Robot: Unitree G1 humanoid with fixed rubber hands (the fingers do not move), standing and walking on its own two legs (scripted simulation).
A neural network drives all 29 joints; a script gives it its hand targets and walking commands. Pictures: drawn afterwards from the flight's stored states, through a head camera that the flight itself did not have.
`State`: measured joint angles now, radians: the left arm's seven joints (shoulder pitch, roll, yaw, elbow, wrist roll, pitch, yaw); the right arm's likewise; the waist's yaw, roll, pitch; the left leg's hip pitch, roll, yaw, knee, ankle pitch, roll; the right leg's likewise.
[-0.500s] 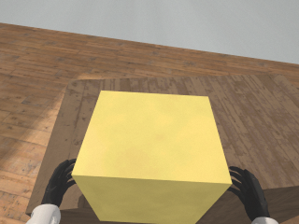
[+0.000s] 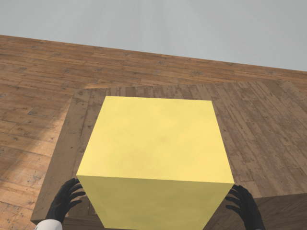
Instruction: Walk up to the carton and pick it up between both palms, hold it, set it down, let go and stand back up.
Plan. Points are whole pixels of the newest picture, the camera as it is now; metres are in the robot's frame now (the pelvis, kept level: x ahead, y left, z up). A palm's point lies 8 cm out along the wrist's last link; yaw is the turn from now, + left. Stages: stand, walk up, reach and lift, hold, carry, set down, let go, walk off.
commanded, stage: set down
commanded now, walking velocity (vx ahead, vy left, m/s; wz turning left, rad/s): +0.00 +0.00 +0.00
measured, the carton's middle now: (155, 167) +0.26 +0.02 +0.07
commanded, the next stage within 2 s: let go in 0.50 s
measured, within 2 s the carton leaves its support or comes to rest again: neither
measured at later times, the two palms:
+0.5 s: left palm (58, 209) +0.17 +0.24 +0.01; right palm (251, 218) +0.18 -0.21 +0.00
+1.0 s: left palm (57, 209) +0.17 +0.25 +0.01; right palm out of the picture +0.04 -0.21 -0.07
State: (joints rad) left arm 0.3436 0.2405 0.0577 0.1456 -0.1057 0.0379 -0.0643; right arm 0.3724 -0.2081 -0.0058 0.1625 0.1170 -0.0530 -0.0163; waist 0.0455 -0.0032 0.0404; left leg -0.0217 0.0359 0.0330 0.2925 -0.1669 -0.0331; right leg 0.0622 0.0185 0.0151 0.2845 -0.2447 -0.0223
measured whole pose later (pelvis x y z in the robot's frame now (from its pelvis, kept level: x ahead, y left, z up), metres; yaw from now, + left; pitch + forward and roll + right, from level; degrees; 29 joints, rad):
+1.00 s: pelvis -0.08 +0.05 -0.02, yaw -3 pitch -15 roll +2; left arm -0.02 0.18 0.04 0.37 0.04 0.27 -0.09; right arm 0.40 -0.34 0.00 0.33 0.03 0.05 0.03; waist 0.01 0.03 0.15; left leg -0.03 -0.03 0.11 0.48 -0.22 0.03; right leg -0.02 -0.03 0.13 0.57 -0.31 -0.02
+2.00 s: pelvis -0.04 +0.00 -0.02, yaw +3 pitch -2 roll +0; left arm 0.24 0.30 0.02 0.22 -0.01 -0.12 -0.02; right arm 0.20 -0.26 -0.04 0.66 -0.02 -0.02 0.06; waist 0.01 0.00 0.02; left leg -0.33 0.02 -0.03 0.60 -0.24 -0.02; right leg -0.23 0.02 -0.02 0.61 -0.35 -0.02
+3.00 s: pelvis -0.03 -0.02 -0.02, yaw +9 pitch -3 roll +0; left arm 0.19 0.29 0.01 0.20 -0.03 -0.10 0.00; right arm 0.19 -0.25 -0.02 0.62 -0.02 0.01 0.04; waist 0.00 0.01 0.09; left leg -0.32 -0.02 -0.14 0.62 -0.25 -0.05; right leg -0.18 0.00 -0.14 0.63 -0.40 -0.05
